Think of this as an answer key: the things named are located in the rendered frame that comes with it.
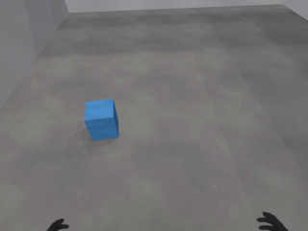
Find robot left hand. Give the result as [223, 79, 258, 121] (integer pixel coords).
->
[47, 218, 69, 231]

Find carton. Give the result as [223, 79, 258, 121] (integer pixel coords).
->
[84, 99, 119, 141]

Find robot right hand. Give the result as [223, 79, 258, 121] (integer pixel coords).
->
[257, 212, 288, 231]

